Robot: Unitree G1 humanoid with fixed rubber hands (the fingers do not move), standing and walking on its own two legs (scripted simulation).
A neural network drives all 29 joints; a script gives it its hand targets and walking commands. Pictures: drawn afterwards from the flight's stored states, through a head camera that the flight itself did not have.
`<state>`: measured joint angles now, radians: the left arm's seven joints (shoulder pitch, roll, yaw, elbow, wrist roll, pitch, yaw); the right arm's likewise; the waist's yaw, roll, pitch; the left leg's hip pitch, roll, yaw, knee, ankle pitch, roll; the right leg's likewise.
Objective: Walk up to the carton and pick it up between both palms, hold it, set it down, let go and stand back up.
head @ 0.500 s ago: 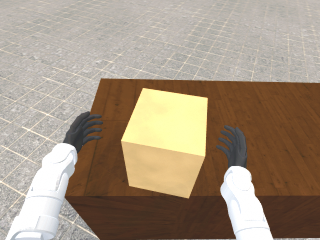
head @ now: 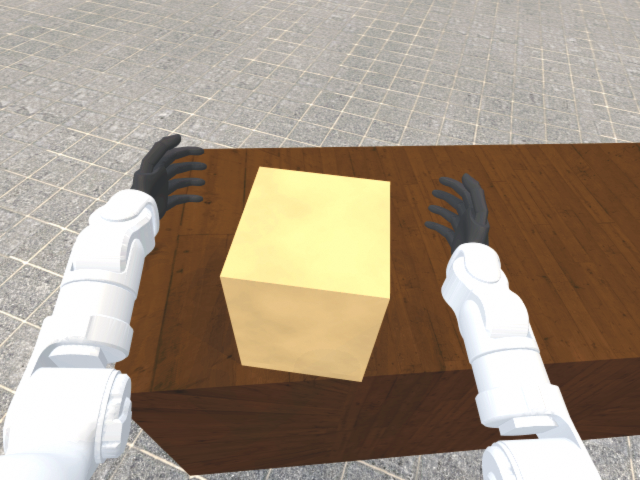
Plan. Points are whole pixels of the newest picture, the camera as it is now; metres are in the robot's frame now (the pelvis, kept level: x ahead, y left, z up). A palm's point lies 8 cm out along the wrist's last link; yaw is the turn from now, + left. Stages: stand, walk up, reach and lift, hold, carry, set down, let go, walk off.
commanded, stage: reach and lift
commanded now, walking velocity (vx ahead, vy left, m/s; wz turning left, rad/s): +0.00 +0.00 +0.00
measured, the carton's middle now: (312, 278) +0.42 -0.01 -0.02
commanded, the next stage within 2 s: none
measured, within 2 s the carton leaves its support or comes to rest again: neither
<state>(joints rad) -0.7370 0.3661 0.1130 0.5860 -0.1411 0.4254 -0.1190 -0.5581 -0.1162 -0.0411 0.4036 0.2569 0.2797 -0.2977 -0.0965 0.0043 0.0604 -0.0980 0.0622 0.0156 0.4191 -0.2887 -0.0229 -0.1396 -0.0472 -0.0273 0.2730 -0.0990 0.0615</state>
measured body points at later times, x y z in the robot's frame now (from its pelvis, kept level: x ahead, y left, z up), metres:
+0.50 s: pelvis -0.01 +0.00 +0.00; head -0.01 +0.02 +0.45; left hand +0.46 +0.17 +0.18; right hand +0.40 -0.19 +0.15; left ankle -0.04 +0.13 -0.74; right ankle +0.03 -0.16 -0.74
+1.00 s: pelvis +0.00 -0.01 -0.01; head +0.05 +0.02 +0.44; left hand +0.47 +0.15 +0.06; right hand +0.41 -0.19 +0.05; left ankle -0.04 +0.13 -0.74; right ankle +0.03 -0.16 -0.74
